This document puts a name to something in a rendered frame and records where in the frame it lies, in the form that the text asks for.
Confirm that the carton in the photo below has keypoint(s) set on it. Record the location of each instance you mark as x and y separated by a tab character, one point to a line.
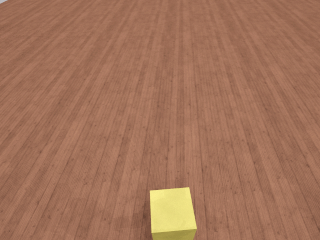
172	214

